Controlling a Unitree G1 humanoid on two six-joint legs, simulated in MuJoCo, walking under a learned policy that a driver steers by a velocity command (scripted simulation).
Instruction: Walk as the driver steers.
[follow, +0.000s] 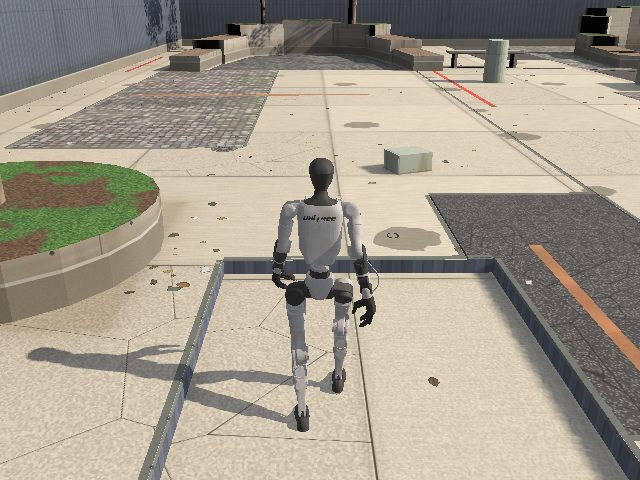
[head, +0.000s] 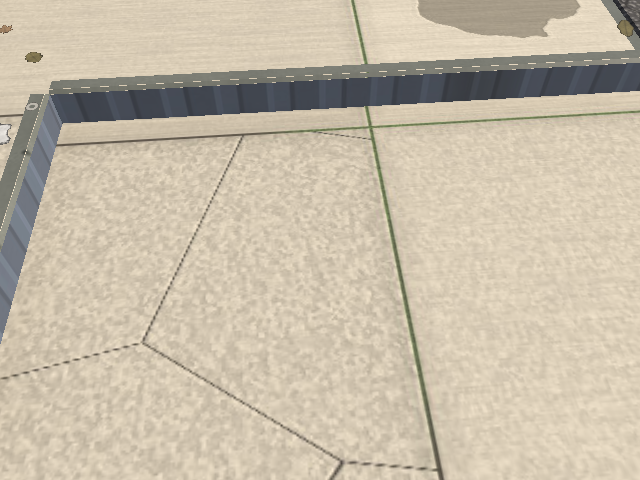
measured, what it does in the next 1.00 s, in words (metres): walks ahead: right foot, then left foot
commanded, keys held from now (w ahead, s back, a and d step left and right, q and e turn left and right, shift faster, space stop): w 0.88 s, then no key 0.12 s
